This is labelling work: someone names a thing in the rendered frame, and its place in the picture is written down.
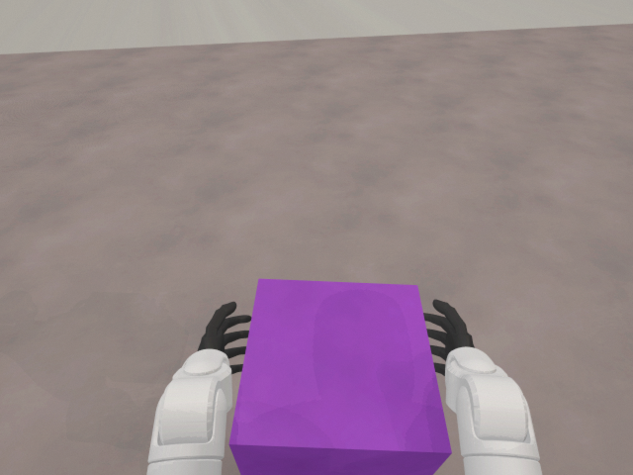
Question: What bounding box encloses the carton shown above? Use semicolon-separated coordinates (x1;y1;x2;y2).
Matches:
229;279;452;475

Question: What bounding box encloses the robot left hand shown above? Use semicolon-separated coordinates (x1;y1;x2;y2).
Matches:
198;302;251;374

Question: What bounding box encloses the right robot forearm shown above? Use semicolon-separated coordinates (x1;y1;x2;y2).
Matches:
445;347;542;475

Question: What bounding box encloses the left robot forearm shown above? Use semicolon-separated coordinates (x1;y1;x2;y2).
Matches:
146;349;232;475

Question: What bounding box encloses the robot right hand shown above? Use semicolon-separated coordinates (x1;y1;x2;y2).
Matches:
423;300;475;376

